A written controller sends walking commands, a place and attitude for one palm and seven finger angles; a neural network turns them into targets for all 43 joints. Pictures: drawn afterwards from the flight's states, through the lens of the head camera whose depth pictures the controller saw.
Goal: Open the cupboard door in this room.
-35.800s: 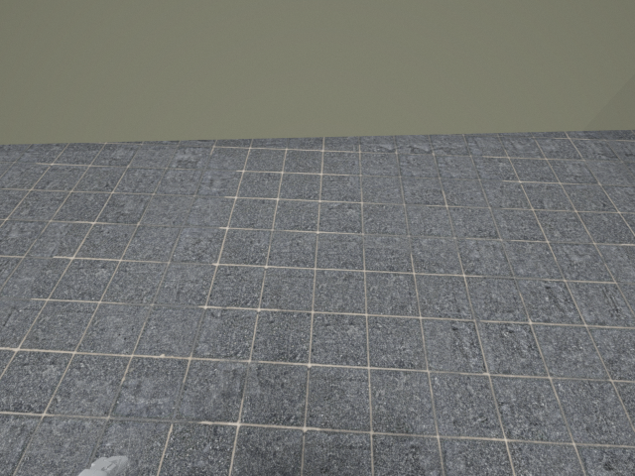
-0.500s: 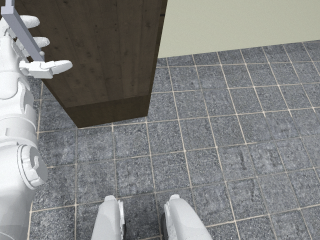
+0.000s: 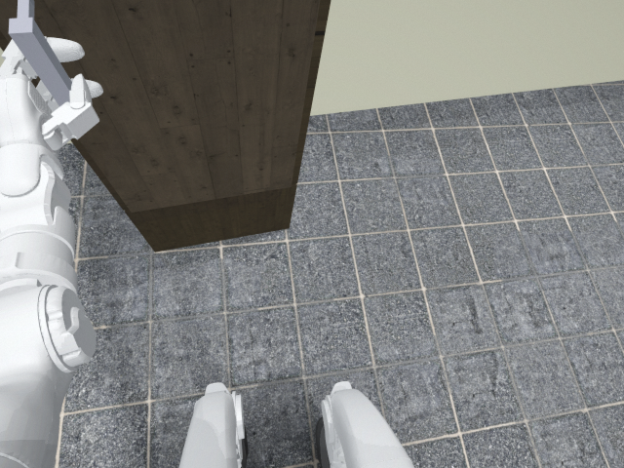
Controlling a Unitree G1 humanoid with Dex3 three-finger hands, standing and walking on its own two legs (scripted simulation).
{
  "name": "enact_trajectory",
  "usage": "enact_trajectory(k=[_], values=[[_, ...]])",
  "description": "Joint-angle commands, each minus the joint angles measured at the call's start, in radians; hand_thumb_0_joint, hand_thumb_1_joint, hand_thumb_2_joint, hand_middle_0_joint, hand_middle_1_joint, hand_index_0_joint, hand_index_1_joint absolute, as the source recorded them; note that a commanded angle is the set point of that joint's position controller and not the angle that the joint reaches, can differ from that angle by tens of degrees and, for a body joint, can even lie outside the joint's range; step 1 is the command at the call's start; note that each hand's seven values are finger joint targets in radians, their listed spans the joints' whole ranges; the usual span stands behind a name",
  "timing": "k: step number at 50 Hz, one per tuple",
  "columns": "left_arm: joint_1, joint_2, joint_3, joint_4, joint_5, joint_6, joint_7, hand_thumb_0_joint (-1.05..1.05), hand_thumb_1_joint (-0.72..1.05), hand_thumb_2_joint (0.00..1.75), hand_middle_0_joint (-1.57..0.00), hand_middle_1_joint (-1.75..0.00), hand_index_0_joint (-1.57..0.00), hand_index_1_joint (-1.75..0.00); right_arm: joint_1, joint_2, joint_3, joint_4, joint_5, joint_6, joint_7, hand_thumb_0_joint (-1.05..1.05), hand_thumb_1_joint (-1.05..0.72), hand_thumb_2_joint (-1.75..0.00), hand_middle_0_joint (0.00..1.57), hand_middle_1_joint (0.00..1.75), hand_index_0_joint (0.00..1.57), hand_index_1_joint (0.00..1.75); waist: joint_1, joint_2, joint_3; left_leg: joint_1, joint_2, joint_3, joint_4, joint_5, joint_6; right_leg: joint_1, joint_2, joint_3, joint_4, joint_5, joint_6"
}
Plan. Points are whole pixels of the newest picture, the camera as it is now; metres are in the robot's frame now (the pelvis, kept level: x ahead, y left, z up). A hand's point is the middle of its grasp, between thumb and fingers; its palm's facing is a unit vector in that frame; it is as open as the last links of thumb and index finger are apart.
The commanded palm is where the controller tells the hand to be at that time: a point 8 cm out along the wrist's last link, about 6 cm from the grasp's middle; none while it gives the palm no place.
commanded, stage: pull the door open along its arc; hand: left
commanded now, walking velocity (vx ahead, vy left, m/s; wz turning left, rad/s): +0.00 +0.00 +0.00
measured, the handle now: (56, 66) +0.58 +0.26 +0.07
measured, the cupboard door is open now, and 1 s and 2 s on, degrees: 0 50 49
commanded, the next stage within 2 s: open thumb and fingers to let go in 0.98 s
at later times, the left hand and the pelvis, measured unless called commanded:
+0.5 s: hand (111, 169) +0.45 +0.19 +0.06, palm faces +0.16 -0.99 +0.02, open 5.8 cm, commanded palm +0.39 +0.22 +0.06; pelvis +0.02 +0.00 +0.02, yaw +0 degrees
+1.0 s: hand (259, 264) +0.34 +0.04 +0.06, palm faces +0.39 -0.92 -0.03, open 6.1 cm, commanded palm +0.27 +0.07 +0.06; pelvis +0.02 -0.04 +0.03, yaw +4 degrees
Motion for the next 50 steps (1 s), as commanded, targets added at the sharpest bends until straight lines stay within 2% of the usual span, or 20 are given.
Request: enact_trajectory(k=[1,3,13,16,18,22,23,24,27,29,30,31,33,35,36,44,45,47,48,50], values=[[-0.431,0.227,0.017,-0.225,-0.003,-0.078,-0.012,0.0,0.9,0.9,-0.4,-1.35,-0.4,-1.35,0.2,-0.197,-0.068,-0.033,0.002,-0.009,-0.01,0.0,-0.9,-0.9,0.2,0.3,0.2,0.3,-0.018,0.174,-0.556,0.577,-0.018,-0.033,-0.104,0.456,0.017,0.107,0.021,-0.01,-0.131,0.365,-0.035],[-0.416,0.254,0.034,-0.205,0.001,-0.076,-0.013,0.0,0.9,0.9,-0.4,-1.35,-0.4,-1.35,0.2,-0.2,-0.067,-0.031,0.002,-0.007,-0.012,0.0,-0.9,-0.9,0.2,0.3,0.2,0.3,-0.018,0.152,-0.541,0.562,-0.016,-0.033,-0.104,0.449,0.016,0.114,0.021,-0.009,-0.133,0.366,-0.034],[-0.133,0.14,0.008,-0.367,-0.051,-0.088,-0.026,0.0,0.9,0.9,-0.4,-1.35,-0.4,-1.35,0.168,-0.183,-0.085,-0.082,0.018,0.002,0.004,0.0,-0.9,-0.9,0.2,0.3,0.2,0.3,0.062,0.149,-0.595,0.655,-0.02,-0.015,-0.149,0.561,0.004,0.207,0.024,-0.02,-0.139,0.454,-0.037],[0.002,0.068,-0.018,-0.428,-0.074,-0.084,-0.016,0.0,0.9,0.9,-0.4,-1.35,-0.4,-1.35,0.148,-0.173,-0.093,-0.1,0.027,0.001,0.011,0.0,-0.9,-0.9,0.2,0.3,0.2,0.3,0.074,0.091,-0.566,0.635,-0.027,0.001,-0.168,0.542,0.007,0.254,0.026,-0.019,-0.157,0.478,-0.033],[0.118,0.01,-0.044,-0.498,-0.092,-0.082,-0.008,0.0,0.9,0.9,-0.4,-1.35,-0.4,-1.35,0.127,-0.165,-0.098,-0.121,0.034,-0.003,0.015,0.0,-0.9,-0.9,0.2,0.3,0.2,0.3,0.094,0.065,-0.546,0.622,-0.035,0.014,-0.188,0.533,0.007,0.303,0.025,-0.019,-0.17,0.498,-0.032],[0.266,-0.117,-0.13,-0.635,-0.111,-0.089,0.025,0.0,0.9,0.9,-0.4,-1.35,-0.4,-1.35,0.091,-0.148,-0.105,-0.138,0.043,-0.018,0.022,0.0,-0.9,-0.9,0.2,0.3,0.2,0.3,0.106,0.054,-0.488,0.643,-0.033,0.018,-0.215,0.54,0.0,0.311,0.021,-0.026,-0.181,0.502,-0.032],[0.269,-0.165,-0.024,-0.7,-0.175,-0.084,0.161,0.0,0.9,0.9,-0.4,-1.35,-0.4,-1.35,0.063,-0.126,-0.103,-0.147,0.032,-0.029,0.017,0.0,-0.9,-0.9,0.2,0.3,0.2,0.3,0.166,0.063,-0.481,0.621,-0.034,0.026,-0.232,0.542,-0.012,0.329,0.017,-0.034,-0.182,0.486,-0.029],[0.322,-0.248,-0.094,-0.713,-0.15,-0.074,0.246,0.0,0.9,0.9,-0.4,-1.35,-0.4,-1.35,0.048,-0.118,-0.1,-0.148,0.025,-0.039,0.024,0.0,-0.9,-0.9,0.2,0.3,0.2,0.3,0.148,0.067,-0.455,0.618,-0.033,0.027,-0.238,0.517,-0.02,0.312,0.017,-0.04,-0.181,0.456,-0.026],[0.41,-0.363,-0.174,-0.772,-0.067,-0.069,0.45,0.0,0.9,0.9,-0.4,-1.35,-0.4,-1.35,0.025,-0.106,-0.102,-0.146,-0.004,-0.047,0.046,0.0,-0.9,-0.9,0.2,0.3,0.2,0.3,0.145,0.011,-0.421,0.601,-0.032,0.025,-0.24,0.512,-0.024,0.316,0.011,-0.047,-0.171,0.447,-0.029],[0.445,-0.416,-0.216,-0.83,0.002,-0.069,0.569,0.0,0.9,0.9,-0.4,-1.35,-0.4,-1.35,0.001,-0.096,-0.105,-0.154,-0.02,-0.047,0.057,0.0,-0.9,-0.9,0.2,0.3,0.2,0.3,0.158,0.029,-0.436,0.598,-0.035,0.031,-0.241,0.502,-0.026,0.337,0.004,-0.043,-0.16,0.448,-0.034],[0.456,-0.429,-0.23,-0.831,0.044,-0.063,0.629,0.0,0.9,0.9,-0.4,-1.35,-0.4,-1.35,-0.005,-0.096,-0.106,-0.156,-0.03,-0.047,0.06,0.0,-0.9,-0.9,0.2,0.3,0.2,0.3,0.155,-0.002,-0.427,0.578,-0.037,0.027,-0.239,0.48,-0.024,0.342,0.005,-0.043,-0.16,0.439,-0.036],[0.456,-0.48,-0.272,-0.829,0.078,-0.057,0.683,0.0,0.9,0.9,-0.4,-1.35,-0.4,-1.35,-0.024,-0.086,-0.106,-0.153,-0.036,-0.047,0.064,0.0,-0.9,-0.9,0.2,0.3,0.2,0.3,0.148,-0.017,-0.411,0.565,-0.039,0.028,-0.24,0.458,-0.021,0.343,0.001,-0.042,-0.162,0.433,-0.036],[0.486,-0.546,-0.325,-0.854,0.135,-0.047,0.769,0.0,0.9,0.9,-0.4,-1.35,-0.4,-1.35,-0.053,-0.076,-0.109,-0.156,-0.046,-0.051,0.07,0.0,-0.9,-0.9,0.2,0.3,0.2,0.3,0.155,-0.014,-0.415,0.561,-0.046,0.032,-0.242,0.431,-0.02,0.359,-0.004,-0.043,-0.166,0.423,-0.04],[0.531,-0.557,-0.362,-0.871,0.193,-0.037,0.794,0.0,0.9,0.9,-0.4,-1.35,-0.4,-1.35,-0.067,-0.069,-0.112,-0.162,-0.057,-0.056,0.064,0.0,-0.9,-0.9,0.2,0.3,0.2,0.3,0.157,-0.069,-0.425,0.545,-0.048,0.035,-0.235,0.415,-0.014,0.389,-0.003,-0.037,-0.172,0.439,-0.044],[0.544,-0.589,-0.405,-0.902,0.21,-0.038,0.794,0.0,0.9,0.9,-0.4,-1.35,-0.4,-1.35,-0.084,-0.059,-0.112,-0.166,-0.056,-0.059,0.06,0.0,-0.9,-0.9,0.2,0.3,0.2,0.3,0.156,-0.067,-0.428,0.554,-0.05,0.04,-0.237,0.413,-0.012,0.403,-0.008,-0.032,-0.178,0.451,-0.045],[0.781,-0.747,-0.569,-1.014,0.188,0.006,0.779,0.0,0.9,0.9,-0.4,-1.35,-0.4,-1.35,-0.196,-0.009,-0.085,-0.197,-0.048,-0.111,0.036,0.0,-0.9,-0.9,0.2,0.3,0.2,0.3,0.184,-0.083,-0.35,0.552,-0.067,0.057,-0.26,0.337,-0.01,0.465,-0.026,-0.017,-0.238,0.434,-0.044],[0.829,-0.752,-0.579,-1.018,0.194,0.018,0.777,0.0,0.9,0.9,-0.4,-1.35,-0.4,-1.35,-0.198,-0.007,-0.082,-0.202,-0.047,-0.12,0.036,0.0,-0.9,-0.9,0.2,0.3,0.2,0.3,0.187,-0.113,-0.34,0.543,-0.067,0.052,-0.262,0.33,-0.009,0.472,-0.025,-0.017,-0.245,0.426,-0.045],[0.918,-0.788,-0.615,-1.077,0.196,0.035,0.776,0.0,0.9,0.9,-0.4,-1.35,-0.4,-1.35,-0.223,0.007,-0.076,-0.206,-0.047,-0.135,0.038,0.0,-0.9,-0.9,0.2,0.3,0.2,0.3,0.204,-0.097,-0.357,0.552,-0.072,0.058,-0.259,0.344,-0.011,0.497,-0.033,-0.014,-0.243,0.47,-0.043],[0.886,-0.8,-0.63,-1.088,0.191,0.047,0.781,0.0,0.9,0.9,-0.4,-1.35,-0.4,-1.35,-0.23,0.009,-0.072,-0.202,-0.044,-0.142,0.038,0.0,-0.9,-0.9,0.2,0.3,0.2,0.3,0.19,-0.09,-0.341,0.551,-0.073,0.056,-0.253,0.341,-0.012,0.487,-0.037,-0.012,-0.247,0.478,-0.042],[0.826,-0.819,-0.64,-1.051,0.192,0.074,0.798,0.0,0.9,0.9,-0.4,-1.35,-0.4,-1.35,-0.24,0.009,-0.07,-0.188,-0.047,-0.157,0.032,0.0,-0.9,-0.9,0.2,0.3,0.2,0.3,0.167,-0.125,-0.291,0.522,-0.073,0.042,-0.241,0.304,-0.012,0.451,-0.041,-0.008,-0.26,0.438,-0.037]])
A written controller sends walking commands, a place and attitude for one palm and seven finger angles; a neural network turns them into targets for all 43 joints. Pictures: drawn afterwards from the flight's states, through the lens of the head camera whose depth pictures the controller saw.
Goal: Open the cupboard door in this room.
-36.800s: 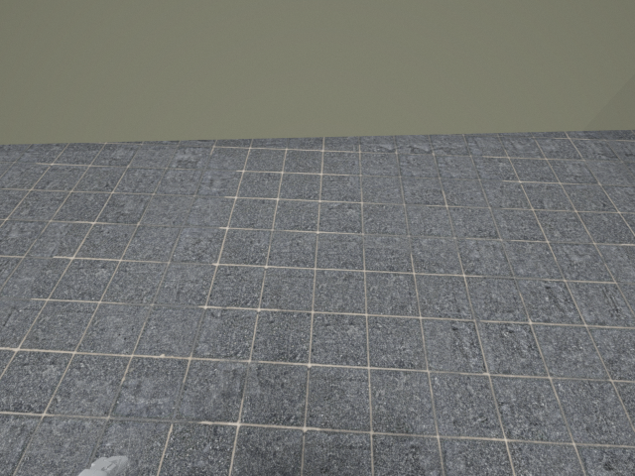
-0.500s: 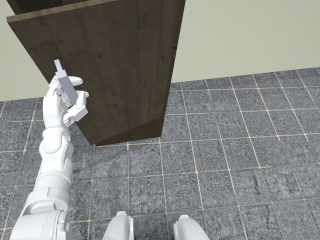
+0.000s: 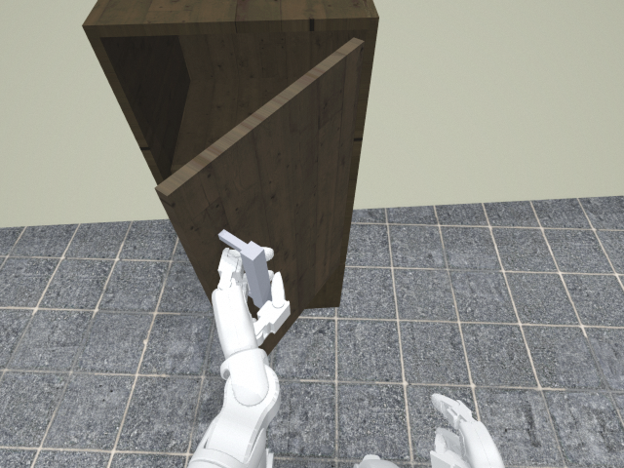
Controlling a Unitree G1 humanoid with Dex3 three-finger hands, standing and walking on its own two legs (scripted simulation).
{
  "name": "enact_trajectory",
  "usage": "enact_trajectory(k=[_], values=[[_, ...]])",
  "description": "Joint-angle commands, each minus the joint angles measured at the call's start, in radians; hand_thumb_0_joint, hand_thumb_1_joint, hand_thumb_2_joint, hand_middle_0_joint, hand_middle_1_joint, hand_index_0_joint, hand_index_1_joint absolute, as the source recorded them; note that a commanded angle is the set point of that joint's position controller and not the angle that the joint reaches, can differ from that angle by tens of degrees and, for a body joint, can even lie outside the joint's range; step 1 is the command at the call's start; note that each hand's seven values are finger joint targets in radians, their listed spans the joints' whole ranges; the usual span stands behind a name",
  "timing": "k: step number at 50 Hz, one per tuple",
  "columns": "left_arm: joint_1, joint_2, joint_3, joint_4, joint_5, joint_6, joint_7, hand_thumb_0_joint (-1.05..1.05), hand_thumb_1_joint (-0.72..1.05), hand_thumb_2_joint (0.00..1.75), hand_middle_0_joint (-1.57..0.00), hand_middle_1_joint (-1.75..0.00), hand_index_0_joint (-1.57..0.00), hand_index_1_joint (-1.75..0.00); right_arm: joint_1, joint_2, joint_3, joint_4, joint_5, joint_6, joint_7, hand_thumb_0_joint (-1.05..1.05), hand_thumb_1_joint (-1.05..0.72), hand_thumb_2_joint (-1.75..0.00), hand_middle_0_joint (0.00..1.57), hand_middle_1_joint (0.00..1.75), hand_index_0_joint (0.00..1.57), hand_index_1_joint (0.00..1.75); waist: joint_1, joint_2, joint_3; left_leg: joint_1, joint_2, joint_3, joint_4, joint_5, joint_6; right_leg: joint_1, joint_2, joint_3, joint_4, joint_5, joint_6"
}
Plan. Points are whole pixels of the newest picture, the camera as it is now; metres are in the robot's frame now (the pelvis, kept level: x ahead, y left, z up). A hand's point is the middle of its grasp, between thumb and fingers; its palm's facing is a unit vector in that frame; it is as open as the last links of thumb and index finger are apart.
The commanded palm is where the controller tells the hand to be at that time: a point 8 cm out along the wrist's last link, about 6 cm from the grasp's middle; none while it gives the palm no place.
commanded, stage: open thumb and fingers to let go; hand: left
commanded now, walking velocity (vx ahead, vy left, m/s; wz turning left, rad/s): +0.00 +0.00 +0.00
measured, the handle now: (247, 272) +0.36 +0.10 +0.04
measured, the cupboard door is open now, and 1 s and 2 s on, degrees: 50 49 52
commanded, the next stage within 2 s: slide the hand sideways off the handle in 0.90 s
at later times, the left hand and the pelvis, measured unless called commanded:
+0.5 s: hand (284, 294) +0.33 +0.05 +0.03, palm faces +0.42 -0.90 -0.05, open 10.3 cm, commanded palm +0.28 +0.09 +0.03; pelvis +0.00 -0.03 +0.00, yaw +2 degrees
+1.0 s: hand (279, 295) +0.33 +0.06 +0.03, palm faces +0.36 -0.93 -0.03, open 14.8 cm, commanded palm +0.29 +0.10 +0.03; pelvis -0.01 +0.00 -0.01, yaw +1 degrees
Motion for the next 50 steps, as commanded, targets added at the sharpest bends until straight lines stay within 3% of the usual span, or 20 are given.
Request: enact_trajectory(k=[1,3,4,5,7,11,15,24,26,28,30,32,35,37,44,50], values=[[-0.142,-0.149,-0.007,-0.187,0.019,-0.023,0.059,0.0,0.9,0.9,-0.4,-1.35,-0.4,-1.35,-0.063,-0.098,-0.03,-0.116,0.004,-0.074,-0.011,0.0,-0.9,-0.9,0.2,0.3,0.2,0.3,-0.003,-0.106,-0.217,0.174,-0.051,0.032,-0.066,0.257,0.041,0.131,-0.02,-0.003,-0.187,0.448,0.021],[-0.235,-0.134,0.006,-0.169,0.021,-0.02,0.073,0.0,0.9,0.9,-0.4,-1.35,-0.4,-1.35,-0.066,-0.099,-0.031,-0.097,0.001,-0.081,-0.018,0.0,-0.9,-0.9,0.2,0.3,0.2,0.3,-0.018,-0.105,-0.219,0.164,-0.055,0.028,-0.051,0.23,0.042,0.11,-0.032,0.016,-0.196,0.436,0.029],[-0.329,-0.084,0.05,-0.145,0.019,-0.024,0.086,0.0,0.9,0.9,-0.4,-1.35,-0.4,-1.35,-0.066,-0.103,-0.03,-0.08,0.0,-0.079,-0.027,0.0,-0.9,-0.9,0.2,0.3,0.2,0.3,-0.03,-0.122,-0.208,0.143,-0.056,0.023,-0.042,0.21,0.043,0.099,-0.041,0.033,-0.206,0.42,0.037],[-0.347,-0.067,0.073,-0.161,0.015,-0.031,0.092,0.0,0.83,0.87,-0.4,-1.34,-0.4,-1.34,-0.064,-0.098,-0.033,-0.074,-0.004,-0.08,-0.035,0.0,-0.9,-0.9,0.2,0.3,0.2,0.3,-0.023,-0.128,-0.233,0.135,-0.059,0.023,-0.037,0.211,0.043,0.121,-0.045,0.048,-0.208,0.427,0.04],[-0.285,-0.076,0.089,-0.135,0.007,-0.033,0.093,0.0,0.69,0.81,-0.38,-1.33,-0.38,-1.33,-0.069,-0.091,-0.033,-0.079,-0.005,-0.083,-0.035,0.0,-0.9,-0.9,0.2,0.3,0.2,0.3,0.005,-0.117,-0.282,0.13,-0.064,0.027,-0.038,0.226,0.039,0.164,-0.054,0.058,-0.2,0.486,0.043],[-0.254,-0.092,0.061,-0.146,0.013,-0.046,0.065,0.0,0.41,0.69,-0.36,-1.3,-0.36,-1.3,-0.042,-0.093,-0.04,-0.081,-0.007,-0.085,-0.034,0.0,-0.9,-0.9,0.2,0.3,0.2,0.3,-0.006,-0.138,-0.314,0.117,-0.064,0.026,-0.033,0.255,0.039,0.215,-0.068,0.077,-0.191,0.62,0.057],[-0.266,-0.056,0.082,-0.149,0.005,-0.065,0.047,0.0,0.13,0.57,-0.35,-1.27,-0.35,-1.27,-0.031,-0.101,-0.047,-0.08,-0.005,-0.084,-0.039,0.0,-0.9,-0.9,0.2,0.3,0.2,0.3,-0.014,-0.171,-0.309,0.083,-0.064,0.017,-0.026,0.236,0.038,0.239,-0.083,0.106,-0.203,0.637,0.067],[-0.262,-0.04,0.1,-0.128,-0.003,-0.094,0.037,0.0,-0.5,0.3,-0.3,-1.2,-0.3,-1.2,-0.018,-0.107,-0.054,-0.072,-0.002,-0.079,-0.039,0.0,-0.9,-0.9,0.2,0.3,0.2,0.3,-0.01,-0.159,-0.287,0.071,-0.064,0.019,-0.032,0.214,0.039,0.222,-0.085,0.113,-0.208,0.588,0.065],[-0.249,-0.046,0.095,-0.129,-0.003,-0.095,0.038,0.0,-0.5,0.3,-0.3,-1.2,-0.3,-1.2,-0.018,-0.108,-0.055,-0.078,-0.003,-0.081,-0.04,0.0,-0.9,-0.9,0.2,0.3,0.2,0.3,-0.007,-0.174,-0.298,0.074,-0.064,0.02,-0.035,0.221,0.042,0.225,-0.08,0.103,-0.203,0.586,0.062],[-0.246,-0.054,0.089,-0.128,-0.001,-0.093,0.04,0.0,-0.5,0.3,-0.28,-1.1,-0.28,-1.1,-0.019,-0.107,-0.055,-0.076,-0.003,-0.081,-0.039,0.0,-0.9,-0.9,0.2,0.3,0.2,0.3,-0.005,-0.15,-0.292,0.091,-0.064,0.025,-0.038,0.225,0.042,0.208,-0.075,0.089,-0.2,0.578,0.058],[-0.261,-0.044,0.095,-0.117,-0.002,-0.09,0.042,0.0,-0.5,0.3,-0.27,-1.0,-0.27,-1.0,-0.016,-0.109,-0.055,-0.074,-0.002,-0.081,-0.042,0.0,-0.9,-0.9,0.2,0.3,0.2,0.3,-0.011,-0.176,-0.282,0.084,-0.062,0.022,-0.038,0.222,0.043,0.204,-0.072,0.086,-0.203,0.557,0.056],[-0.244,-0.062,0.086,-0.126,0.0,-0.092,0.047,0.0,-0.5,0.3,-0.25,-0.9,-0.25,-0.9,-0.018,-0.107,-0.055,-0.079,-0.003,-0.083,-0.039,0.0,-0.9,-0.9,0.2,0.3,0.2,0.3,0.003,-0.134,-0.3,0.109,-0.062,0.029,-0.045,0.236,0.043,0.194,-0.062,0.065,-0.19,0.547,0.048],[-0.269,-0.071,0.081,-0.099,0.0,-0.083,0.053,0.0,-0.5,0.3,-0.22,-0.75,-0.22,-0.75,-0.019,-0.108,-0.052,-0.075,-0.005,-0.085,-0.041,0.0,-0.9,-0.9,0.2,0.3,0.2,0.3,-0.013,-0.158,-0.277,0.109,-0.06,0.028,-0.043,0.23,0.045,0.166,-0.054,0.05,-0.192,0.514,0.046],[-0.273,-0.073,0.086,-0.101,0.0,-0.083,0.061,0.0,-0.5,0.3,-0.21,-0.65,-0.21,-0.65,-0.025,-0.108,-0.053,-0.077,-0.003,-0.084,-0.039,0.0,-0.9,-0.9,0.2,0.3,0.2,0.3,-0.003,-0.137,-0.278,0.122,-0.06,0.031,-0.049,0.225,0.044,0.155,-0.049,0.042,-0.189,0.476,0.04],[-0.345,-0.098,0.074,-0.064,0.006,-0.063,0.079,0.0,-0.5,0.3,-0.15,-0.3,-0.15,-0.3,-0.037,-0.108,-0.047,-0.073,-0.005,-0.081,-0.035,0.0,-0.9,-0.9,0.2,0.3,0.2,0.3,-0.014,-0.095,-0.266,0.144,-0.056,0.033,-0.048,0.228,0.046,0.096,-0.029,0.009,-0.175,0.394,0.023],[-0.386,-0.11,0.073,-0.049,0.006,-0.049,0.092,0.0,-0.5,0.3,-0.15,-0.3,-0.15,-0.3,-0.053,-0.109,-0.045,-0.073,-0.003,-0.077,-0.033,0.0,-0.9,-0.9,0.2,0.3,0.2,0.3,-0.011,-0.093,-0.277,0.156,-0.052,0.026,-0.05,0.231,0.045,0.073,-0.016,-0.01,-0.161,0.34,0.011]])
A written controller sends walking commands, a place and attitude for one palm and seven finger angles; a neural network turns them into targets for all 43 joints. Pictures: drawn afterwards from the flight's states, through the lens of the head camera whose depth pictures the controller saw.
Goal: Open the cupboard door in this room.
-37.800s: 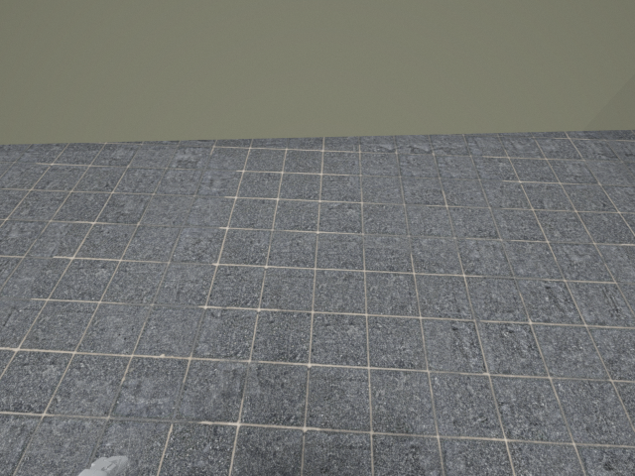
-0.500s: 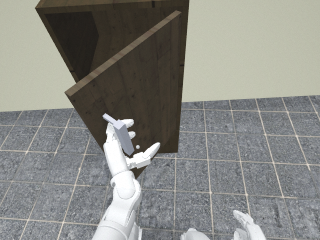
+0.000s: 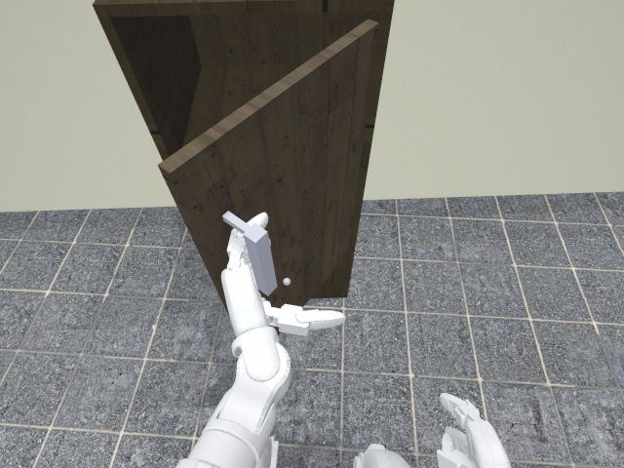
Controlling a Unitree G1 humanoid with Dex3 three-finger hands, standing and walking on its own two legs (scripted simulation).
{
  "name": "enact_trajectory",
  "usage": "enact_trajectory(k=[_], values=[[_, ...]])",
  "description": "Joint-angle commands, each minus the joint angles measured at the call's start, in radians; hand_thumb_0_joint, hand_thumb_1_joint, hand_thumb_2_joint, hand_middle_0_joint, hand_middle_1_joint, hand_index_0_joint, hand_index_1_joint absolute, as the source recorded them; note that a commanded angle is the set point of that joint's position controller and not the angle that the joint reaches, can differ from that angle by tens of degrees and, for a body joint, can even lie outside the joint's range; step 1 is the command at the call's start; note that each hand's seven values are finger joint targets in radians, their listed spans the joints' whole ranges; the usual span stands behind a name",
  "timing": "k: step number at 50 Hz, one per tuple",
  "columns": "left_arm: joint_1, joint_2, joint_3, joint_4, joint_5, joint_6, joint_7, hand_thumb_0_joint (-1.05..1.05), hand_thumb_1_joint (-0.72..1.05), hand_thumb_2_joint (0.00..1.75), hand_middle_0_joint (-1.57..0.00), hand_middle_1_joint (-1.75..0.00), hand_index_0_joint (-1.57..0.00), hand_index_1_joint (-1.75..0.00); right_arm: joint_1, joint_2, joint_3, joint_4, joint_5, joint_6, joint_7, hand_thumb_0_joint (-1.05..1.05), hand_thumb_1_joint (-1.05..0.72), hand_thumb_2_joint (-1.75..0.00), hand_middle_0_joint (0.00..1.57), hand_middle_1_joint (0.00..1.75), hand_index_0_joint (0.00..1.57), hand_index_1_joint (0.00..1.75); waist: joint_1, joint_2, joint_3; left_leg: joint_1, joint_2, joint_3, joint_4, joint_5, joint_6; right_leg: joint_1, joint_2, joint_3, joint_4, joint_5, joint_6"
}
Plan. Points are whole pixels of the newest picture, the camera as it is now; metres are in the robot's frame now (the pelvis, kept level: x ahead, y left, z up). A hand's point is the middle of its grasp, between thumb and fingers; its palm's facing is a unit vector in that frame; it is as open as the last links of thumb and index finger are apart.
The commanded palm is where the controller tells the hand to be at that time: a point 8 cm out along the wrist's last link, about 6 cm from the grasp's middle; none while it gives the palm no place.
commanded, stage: slide the hand sideways off the handle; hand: left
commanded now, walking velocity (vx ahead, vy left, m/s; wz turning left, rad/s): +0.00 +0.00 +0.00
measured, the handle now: (250, 255) +0.38 +0.10 +0.05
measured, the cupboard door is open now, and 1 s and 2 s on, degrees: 49 52 52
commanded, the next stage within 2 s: draw the hand back to the body in 1.20 s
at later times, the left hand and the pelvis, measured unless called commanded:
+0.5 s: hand (277, 325) +0.29 +0.06 +0.03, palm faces -0.03 -1.00 +0.02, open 16.3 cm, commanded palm +0.26 +0.12 +0.03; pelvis -0.01 +0.03 -0.01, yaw -2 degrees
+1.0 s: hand (232, 372) +0.23 +0.10 +0.04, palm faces +0.03 -1.00 +0.02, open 16.3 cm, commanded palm +0.20 +0.16 +0.03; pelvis +0.00 +0.02 -0.01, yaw +0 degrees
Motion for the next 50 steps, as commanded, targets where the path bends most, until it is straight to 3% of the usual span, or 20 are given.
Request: enact_trajectory(k=[1,2,4,5,7,9,11,13,15,17,20,24,30,37,40,41,43,45,49,50], values=[[-0.228,-0.002,-0.192,-0.209,0.126,-0.084,-0.175,0.0,-0.5,0.3,-0.15,-0.3,-0.15,-0.3,0.048,-0.143,-0.04,-0.121,0.018,-0.021,-0.001,0.0,-0.9,-0.9,0.2,0.3,0.2,0.3,-0.128,-0.144,-0.233,0.222,-0.039,0.047,-0.061,0.209,0.07,0.081,-0.011,0.036,-0.191,0.404,0.019],[-0.259,0.068,-0.118,-0.253,0.085,-0.146,-0.291,0.0,-0.5,0.3,-0.15,-0.3,-0.15,-0.3,0.047,-0.134,-0.049,-0.146,0.027,-0.016,-0.004,0.0,-0.9,-0.9,0.2,0.3,0.2,0.3,-0.089,-0.106,-0.276,0.216,-0.039,0.047,-0.049,0.228,0.075,0.1,-0.019,0.043,-0.174,0.444,0.01],[-0.262,0.083,-0.123,-0.283,0.016,-0.203,-0.453,0.0,-0.5,0.3,-0.15,-0.3,-0.15,-0.3,0.046,-0.139,-0.046,-0.176,0.043,-0.011,-0.008,0.0,-0.9,-0.9,0.2,0.3,0.2,0.3,-0.08,-0.058,-0.313,0.243,-0.039,0.045,-0.043,0.213,0.077,0.101,-0.018,0.051,-0.159,0.432,0.007],[-0.265,0.07,-0.115,-0.32,-0.037,-0.21,-0.495,0.0,-0.5,0.3,-0.15,-0.3,-0.15,-0.3,0.046,-0.141,-0.046,-0.195,0.054,-0.012,-0.007,0.0,-0.9,-0.9,0.2,0.3,0.2,0.3,-0.069,-0.013,-0.338,0.279,-0.038,0.044,-0.05,0.215,0.075,0.095,-0.014,0.044,-0.155,0.408,0.002],[-0.169,0.012,-0.094,-0.285,-0.139,-0.184,-0.517,0.0,-0.5,0.3,-0.15,-0.3,-0.15,-0.3,0.034,-0.138,-0.038,-0.219,0.075,-0.011,-0.005,0.0,-0.9,-0.9,0.2,0.3,0.2,0.3,-0.044,-0.026,-0.301,0.299,-0.034,0.039,-0.079,0.193,0.066,0.078,-0.001,0.018,-0.171,0.344,0.002],[-0.14,0.005,-0.058,-0.285,-0.186,-0.15,-0.487,0.0,-0.5,0.3,-0.15,-0.3,-0.15,-0.3,0.029,-0.143,-0.035,-0.234,0.083,-0.005,-0.002,0.0,-0.9,-0.9,0.2,0.3,0.2,0.3,-0.033,-0.063,-0.259,0.277,-0.032,0.034,-0.101,0.169,0.062,0.08,0.005,0.005,-0.181,0.296,0.005],[-0.137,0.041,-0.031,-0.328,-0.165,-0.147,-0.441,0.0,-0.5,0.3,-0.15,-0.3,-0.15,-0.3,0.035,-0.149,-0.038,-0.246,0.078,0.0,0.001,0.0,-0.9,-0.9,0.2,0.3,0.2,0.3,-0.027,-0.107,-0.286,0.266,-0.029,0.03,-0.096,0.185,0.064,0.088,0.004,0.004,-0.162,0.302,0.008],[-0.077,0.031,-0.051,-0.314,-0.11,-0.142,-0.402,0.0,-0.5,0.3,-0.15,-0.3,-0.15,-0.3,0.043,-0.147,-0.04,-0.25,0.071,0.008,0.014,0.0,-0.9,-0.9,0.2,0.3,0.2,0.3,-0.023,-0.097,-0.271,0.251,-0.03,0.03,-0.092,0.191,0.064,0.074,0.004,0.0,-0.146,0.304,0.006],[-0.042,0.063,-0.048,-0.334,-0.058,-0.144,-0.376,0.0,-0.5,0.3,-0.15,-0.3,-0.15,-0.3,0.042,-0.151,-0.044,-0.264,0.068,0.016,0.021,0.0,-0.9,-0.9,0.2,0.3,0.2,0.3,-0.016,-0.103,-0.273,0.24,-0.026,0.03,-0.086,0.182,0.064,0.062,0.004,0.005,-0.136,0.285,0.003],[-0.021,0.042,-0.073,-0.36,-0.039,-0.146,-0.364,0.0,-0.5,0.3,-0.15,-0.3,-0.15,-0.3,0.035,-0.147,-0.043,-0.273,0.069,0.022,0.025,0.0,-0.9,-0.9,0.2,0.3,0.2,0.3,-0.015,-0.072,-0.262,0.242,-0.027,0.032,-0.091,0.16,0.062,0.051,0.004,0.003,-0.138,0.26,0.0],[-0.018,0.074,-0.056,-0.403,-0.043,-0.147,-0.36,0.0,-0.5,0.3,-0.15,-0.3,-0.15,-0.3,0.027,-0.149,-0.041,-0.283,0.071,0.029,0.016,0.0,-0.9,-0.9,0.2,0.3,0.2,0.3,-0.02,-0.097,-0.248,0.228,-0.024,0.029,-0.097,0.12,0.063,0.052,0.006,0.007,-0.147,0.219,0.001],[0.035,0.072,-0.063,-0.464,-0.064,-0.149,-0.368,0.0,-0.5,0.3,-0.15,-0.3,-0.15,-0.3,0.017,-0.143,-0.034,-0.292,0.073,0.025,0.009,0.0,-0.9,-0.9,0.2,0.3,0.2,0.3,-0.008,-0.054,-0.258,0.244,-0.027,0.029,-0.104,0.123,0.061,0.065,0.007,0.005,-0.148,0.222,-0.001],[0.193,0.092,-0.058,-0.54,-0.095,-0.139,-0.413,0.0,-0.5,0.3,-0.15,-0.3,-0.15,-0.3,0.022,-0.143,-0.03,-0.312,0.08,0.017,0.002,0.0,-0.9,-0.9,0.2,0.3,0.2,0.3,-0.003,-0.077,-0.249,0.25,-0.025,0.027,-0.106,0.16,0.059,0.094,0.011,0.003,-0.146,0.265,0.001],[0.379,0.104,-0.087,-0.639,-0.077,-0.146,-0.441,0.0,-0.5,0.3,-0.15,-0.3,-0.15,-0.3,0.024,-0.136,-0.025,-0.34,0.081,0.002,0.002,0.0,-0.9,-0.9,0.2,0.3,0.2,0.3,-0.009,-0.066,-0.205,0.233,-0.027,0.022,-0.092,0.176,0.058,0.077,0.008,-0.001,-0.131,0.295,0.003],[0.381,0.142,-0.065,-0.676,-0.077,-0.154,-0.462,0.0,-0.5,0.3,-0.15,-0.3,-0.15,-0.3,0.028,-0.138,-0.025,-0.345,0.078,-0.004,-0.008,0.0,-0.9,-0.9,0.2,0.3,0.2,0.3,-0.021,-0.079,-0.194,0.21,-0.03,0.023,-0.071,0.158,0.062,0.066,0.008,0.01,-0.128,0.287,0.006],[0.404,0.143,-0.065,-0.688,-0.081,-0.157,-0.472,0.0,-0.5,0.3,-0.15,-0.3,-0.15,-0.3,0.017,-0.136,-0.025,-0.352,0.079,-0.008,-0.01,0.0,-0.9,-0.9,0.2,0.3,0.2,0.3,-0.011,-0.058,-0.199,0.206,-0.033,0.027,-0.069,0.149,0.062,0.063,0.006,0.012,-0.127,0.279,0.006],[0.42,0.16,-0.049,-0.714,-0.098,-0.161,-0.489,0.0,-0.5,0.3,-0.15,-0.3,-0.15,-0.3,0.015,-0.135,-0.023,-0.355,0.08,-0.015,-0.014,0.0,-0.9,-0.9,0.2,0.3,0.2,0.3,-0.008,-0.04,-0.201,0.197,-0.036,0.027,-0.062,0.141,0.062,0.063,0.006,0.014,-0.126,0.272,0.004],[0.459,0.171,-0.034,-0.718,-0.116,-0.164,-0.508,0.0,-0.5,0.3,-0.15,-0.3,-0.15,-0.3,0.021,-0.134,-0.023,-0.358,0.081,-0.019,-0.02,0.0,-0.9,-0.9,0.2,0.3,0.2,0.3,-0.013,-0.068,-0.203,0.187,-0.037,0.026,-0.052,0.149,0.066,0.075,0.009,0.018,-0.126,0.287,0.007],[0.547,0.191,-0.011,-0.769,-0.147,-0.167,-0.551,0.0,-0.5,0.3,-0.15,-0.3,-0.15,-0.3,0.023,-0.135,-0.024,-0.368,0.085,-0.029,-0.024,0.0,-0.9,-0.9,0.2,0.3,0.2,0.3,0.002,-0.035,-0.22,0.186,-0.04,0.031,-0.046,0.173,0.064,0.091,0.008,0.019,-0.117,0.324,0.008],[0.559,0.194,-0.011,-0.768,-0.153,-0.163,-0.56,0.0,-0.5,0.3,-0.15,-0.3,-0.15,-0.3,0.031,-0.137,-0.023,-0.368,0.086,-0.031,-0.026,0.0,-0.9,-0.9,0.2,0.3,0.2,0.3,-0.01,-0.051,-0.213,0.178,-0.039,0.028,-0.04,0.176,0.067,0.091,0.009,0.02,-0.118,0.331,0.009]])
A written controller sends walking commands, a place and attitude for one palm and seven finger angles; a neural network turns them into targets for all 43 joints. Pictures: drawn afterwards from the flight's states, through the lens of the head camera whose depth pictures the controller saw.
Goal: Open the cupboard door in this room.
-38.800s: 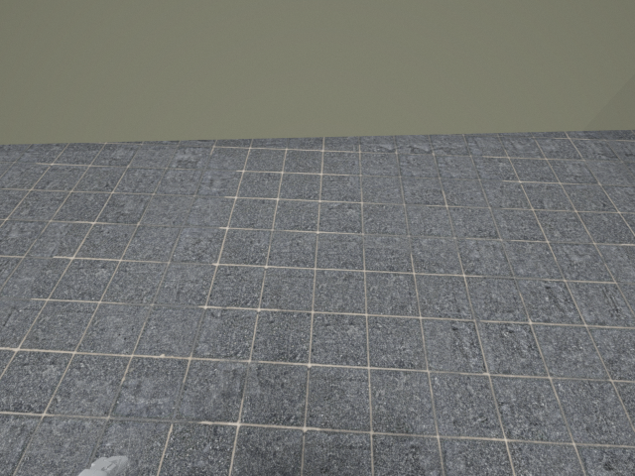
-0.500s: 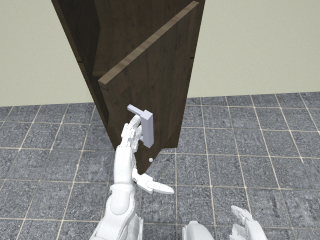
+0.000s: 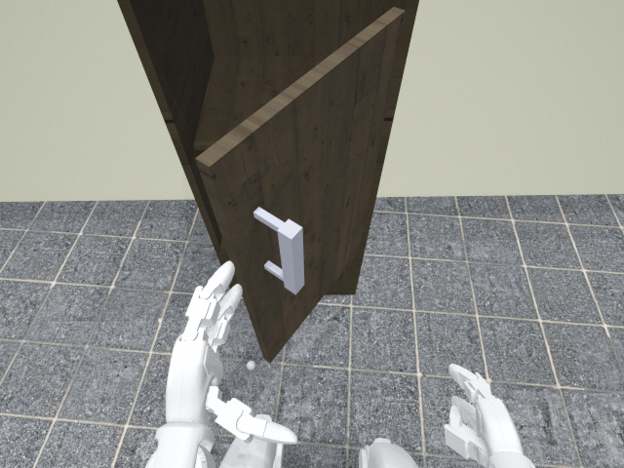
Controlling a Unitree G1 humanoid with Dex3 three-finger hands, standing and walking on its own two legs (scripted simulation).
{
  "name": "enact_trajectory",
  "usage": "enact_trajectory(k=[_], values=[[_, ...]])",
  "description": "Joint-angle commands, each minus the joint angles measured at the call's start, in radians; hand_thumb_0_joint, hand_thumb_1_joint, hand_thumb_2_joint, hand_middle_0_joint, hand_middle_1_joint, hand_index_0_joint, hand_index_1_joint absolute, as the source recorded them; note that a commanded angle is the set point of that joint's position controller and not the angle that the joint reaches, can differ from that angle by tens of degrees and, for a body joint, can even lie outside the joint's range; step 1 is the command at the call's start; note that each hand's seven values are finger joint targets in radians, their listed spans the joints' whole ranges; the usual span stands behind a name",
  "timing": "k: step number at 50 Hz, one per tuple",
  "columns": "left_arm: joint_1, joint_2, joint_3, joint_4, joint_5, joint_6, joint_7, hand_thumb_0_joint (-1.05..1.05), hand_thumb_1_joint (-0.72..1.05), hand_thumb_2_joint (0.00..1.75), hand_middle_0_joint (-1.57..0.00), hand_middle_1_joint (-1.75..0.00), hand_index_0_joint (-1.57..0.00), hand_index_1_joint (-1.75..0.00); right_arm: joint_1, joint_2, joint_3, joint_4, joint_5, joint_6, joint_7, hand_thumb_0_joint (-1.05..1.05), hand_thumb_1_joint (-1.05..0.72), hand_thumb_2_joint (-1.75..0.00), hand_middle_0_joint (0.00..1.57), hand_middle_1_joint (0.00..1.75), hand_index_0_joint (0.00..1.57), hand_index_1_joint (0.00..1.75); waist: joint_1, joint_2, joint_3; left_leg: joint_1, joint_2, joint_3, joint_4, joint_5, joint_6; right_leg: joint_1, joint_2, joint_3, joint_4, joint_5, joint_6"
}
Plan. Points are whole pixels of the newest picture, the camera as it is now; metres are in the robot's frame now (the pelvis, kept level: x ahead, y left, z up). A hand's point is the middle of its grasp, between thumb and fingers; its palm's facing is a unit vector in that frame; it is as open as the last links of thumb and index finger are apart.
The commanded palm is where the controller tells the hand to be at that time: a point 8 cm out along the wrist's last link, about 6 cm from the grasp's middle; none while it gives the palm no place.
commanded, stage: slide the hand sideways off the handle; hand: left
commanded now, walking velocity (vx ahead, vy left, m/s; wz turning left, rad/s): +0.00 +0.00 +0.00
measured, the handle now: (280, 252) +0.37 +0.07 +0.06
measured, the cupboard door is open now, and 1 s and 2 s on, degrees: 52 52 52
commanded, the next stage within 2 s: draw the hand back to the body in 0.20 s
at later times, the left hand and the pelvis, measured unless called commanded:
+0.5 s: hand (214, 372) +0.21 +0.12 +0.08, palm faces +0.04 -1.00 -0.03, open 16.3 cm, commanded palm +0.18 +0.18 +0.09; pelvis +0.00 -0.01 +0.01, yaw +0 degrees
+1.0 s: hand (98, 363) +0.20 +0.20 +0.15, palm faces +0.15 -0.94 -0.32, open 14.9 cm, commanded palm +0.17 +0.25 +0.18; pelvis +0.02 +0.01 +0.06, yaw -1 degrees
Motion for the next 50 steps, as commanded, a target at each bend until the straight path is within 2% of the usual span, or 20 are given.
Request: enact_trajectory(k=[1,5,6,8,12,15,17,20,21,25,26,28,35,37,40,41,42,43,45,50], values=[[0.023,0.019,0.027,-0.264,-0.022,-0.07,-0.046,0.0,-0.5,0.3,-0.15,-0.3,-0.15,-0.3,-0.012,-0.103,-0.043,-0.162,0.009,-0.059,-0.01,0.0,-0.9,-0.9,0.2,0.3,0.2,0.3,-0.026,-0.055,-0.23,0.207,-0.03,0.018,-0.138,0.233,0.039,0.118,0.018,0.01,-0.19,0.383,-0.015],[0.047,0.045,0.054,-0.274,-0.042,-0.067,-0.078,0.0,-0.5,0.3,-0.15,-0.3,-0.15,-0.3,-0.007,-0.109,-0.045,-0.163,0.009,-0.067,-0.019,0.0,-0.9,-0.9,0.2,0.3,0.2,0.3,-0.036,-0.065,-0.212,0.174,-0.03,0.019,-0.119,0.212,0.041,0.107,0.017,0.018,-0.19,0.369,-0.011],[0.07,0.058,0.078,-0.275,-0.047,-0.069,-0.084,0.0,-0.5,0.3,-0.15,-0.3,-0.15,-0.3,-0.007,-0.108,-0.048,-0.164,0.009,-0.068,-0.021,0.0,-0.9,-0.9,0.2,0.3,0.2,0.3,-0.025,-0.073,-0.225,0.169,-0.031,0.021,-0.115,0.214,0.04,0.113,0.016,0.02,-0.186,0.373,-0.01],[0.082,0.066,0.093,-0.291,-0.061,-0.075,-0.098,0.0,-0.5,0.3,-0.15,-0.3,-0.15,-0.3,-0.007,-0.107,-0.048,-0.163,0.011,-0.074,-0.025,0.0,-0.9,-0.9,0.2,0.3,0.2,0.3,-0.023,-0.062,-0.229,0.162,-0.032,0.022,-0.106,0.216,0.039,0.115,0.015,0.025,-0.183,0.38,-0.008],[0.084,0.053,0.073,-0.313,-0.075,-0.085,-0.112,0.0,-0.5,0.3,-0.15,-0.3,-0.15,-0.3,-0.004,-0.107,-0.047,-0.162,0.011,-0.089,-0.031,0.0,-0.9,-0.9,0.2,0.3,0.2,0.3,-0.031,-0.047,-0.236,0.162,-0.032,0.02,-0.094,0.22,0.042,0.097,0.015,0.024,-0.174,0.382,-0.005],[0.074,0.075,0.087,-0.311,-0.071,-0.08,-0.116,0.0,-0.5,0.3,-0.15,-0.3,-0.15,-0.3,-0.003,-0.113,-0.05,-0.162,0.012,-0.093,-0.035,0.0,-0.9,-0.9,0.2,0.3,0.2,0.3,-0.034,-0.055,-0.222,0.151,-0.029,0.015,-0.093,0.208,0.043,0.083,0.016,0.022,-0.173,0.353,-0.008],[0.085,0.109,0.114,-0.4,-0.081,-0.071,-0.115,0.0,-0.5,0.3,-0.15,-0.3,-0.15,-0.3,0.002,-0.111,-0.05,-0.179,0.016,-0.091,-0.038,0.0,-0.9,-0.9,0.2,0.3,0.2,0.3,-0.013,-0.01,-0.271,0.197,-0.031,0.024,-0.118,0.224,0.044,0.127,0.015,0.029,-0.19,0.369,-0.009],[0.136,0.16,0.183,-0.438,-0.098,-0.026,-0.109,0.0,-0.5,0.3,-0.15,-0.3,-0.15,-0.3,0.013,-0.108,-0.049,-0.189,0.028,-0.076,-0.048,0.0,-0.9,-0.9,0.2,0.3,0.2,0.3,0.0,-0.021,-0.28,0.237,-0.031,0.028,-0.161,0.246,0.045,0.199,0.022,0.026,-0.227,0.394,-0.006],[0.151,0.134,0.162,-0.449,-0.106,-0.011,-0.113,0.0,-0.5,0.3,-0.15,-0.3,-0.15,-0.3,0.013,-0.103,-0.046,-0.193,0.032,-0.075,-0.05,0.0,-0.9,-0.9,0.2,0.3,0.2,0.3,-0.005,-0.02,-0.257,0.255,-0.032,0.03,-0.175,0.25,0.046,0.204,0.022,0.021,-0.242,0.405,-0.002],[0.165,0.142,0.193,-0.41,-0.133,0.046,-0.138,0.0,-0.5,0.3,-0.15,-0.3,-0.15,-0.3,0.016,-0.112,-0.043,-0.188,0.044,-0.069,-0.066,0.0,-0.9,-0.9,0.2,0.3,0.2,0.3,-0.029,-0.099,-0.157,0.257,-0.03,0.027,-0.213,0.21,0.048,0.228,0.023,0.021,-0.315,0.371,0.012],[0.154,0.146,0.193,-0.423,-0.14,0.049,-0.149,0.0,-0.5,0.3,-0.15,-0.3,-0.15,-0.3,0.014,-0.115,-0.041,-0.188,0.044,-0.074,-0.069,0.0,-0.9,-0.9,0.2,0.3,0.2,0.3,-0.031,-0.073,-0.14,0.261,-0.031,0.028,-0.22,0.196,0.047,0.222,0.019,0.026,-0.328,0.357,0.015],[0.176,0.164,0.229,-0.405,-0.158,0.061,-0.172,0.0,-0.5,0.3,-0.15,-0.3,-0.15,-0.3,0.014,-0.118,-0.039,-0.186,0.046,-0.076,-0.074,0.0,-0.9,-0.9,0.2,0.3,0.2,0.3,-0.025,-0.08,-0.109,0.266,-0.031,0.027,-0.237,0.184,0.045,0.233,0.019,0.028,-0.352,0.333,0.015],[0.165,0.238,0.324,-0.486,-0.215,0.063,-0.225,0.0,-0.5,0.3,-0.15,-0.3,-0.15,-0.3,0.016,-0.125,-0.037,-0.181,0.055,-0.101,-0.086,0.0,-0.9,-0.9,0.2,0.3,0.2,0.3,-0.01,-0.016,-0.12,0.361,-0.03,0.027,-0.294,0.228,0.046,0.294,0.026,0.017,-0.389,0.353,0.008],[0.198,0.223,0.316,-0.505,-0.23,0.072,-0.238,0.0,-0.43,0.33,-0.15,-0.3,-0.15,-0.3,0.014,-0.121,-0.033,-0.182,0.061,-0.109,-0.083,0.0,-0.9,-0.9,0.2,0.3,0.2,0.3,-0.005,0.03,-0.104,0.393,-0.03,0.026,-0.318,0.243,0.045,0.298,0.03,0.003,-0.396,0.376,0.006],[0.207,0.245,0.351,-0.495,-0.248,0.108,-0.254,0.0,-0.32,0.37,-0.16,-0.3,-0.16,-0.3,0.012,-0.126,-0.033,-0.176,0.066,-0.112,-0.087,0.0,-0.9,-0.9,0.2,0.3,0.2,0.3,-0.007,-0.001,-0.084,0.406,-0.026,0.019,-0.341,0.252,0.046,0.318,0.035,-0.01,-0.414,0.378,0.007],[0.206,0.428,0.381,-0.541,-0.088,0.184,-0.15,0.0,-0.29,0.39,-0.16,-0.3,-0.16,-0.3,0.008,-0.125,-0.041,-0.186,0.062,-0.089,-0.115,0.0,-0.9,-0.9,0.2,0.3,0.2,0.3,0.039,0.015,-0.099,0.441,-0.011,0.046,-0.394,0.252,0.048,0.345,-0.003,0.067,-0.49,0.38,-0.004],[0.222,0.343,0.343,-0.565,-0.078,0.232,-0.105,0.0,-0.26,0.4,-0.16,-0.3,-0.16,-0.3,0.014,-0.107,-0.029,-0.198,0.058,-0.082,-0.125,0.0,-0.9,-0.9,0.2,0.3,0.2,0.3,0.01,0.021,-0.07,0.473,-0.016,0.052,-0.407,0.254,0.053,0.347,-0.008,0.055,-0.512,0.373,-0.002],[0.245,0.315,0.319,-0.557,-0.057,0.269,-0.078,0.0,-0.22,0.42,-0.16,-0.3,-0.16,-0.3,0.02,-0.104,-0.027,-0.186,0.06,-0.076,-0.13,0.0,-0.9,-0.9,0.2,0.3,0.2,0.3,0.01,0.033,-0.046,0.501,-0.013,0.058,-0.419,0.268,0.054,0.356,-0.006,0.038,-0.518,0.383,-0.001],[0.234,0.335,0.342,-0.544,-0.04,0.32,-0.041,0.0,-0.15,0.45,-0.16,-0.3,-0.16,-0.3,0.006,-0.106,-0.018,-0.177,0.059,-0.063,-0.138,0.0,-0.9,-0.9,0.2,0.3,0.2,0.3,0.008,-0.023,-0.009,0.523,-0.007,0.05,-0.447,0.283,0.057,0.382,-0.001,0.024,-0.55,0.386,0.002],[0.174,0.387,0.397,-0.58,-0.023,0.359,0.008,0.0,0.02,0.52,-0.17,-0.3,-0.17,-0.3,-0.022,-0.115,0.0,-0.156,0.054,-0.079,-0.152,0.0,-0.9,-0.9,0.2,0.3,0.2,0.3,0.02,0.0,0.015,0.619,-0.003,0.043,-0.538,0.282,0.057,0.448,0.0,0.011,-0.611,0.363,0.0]])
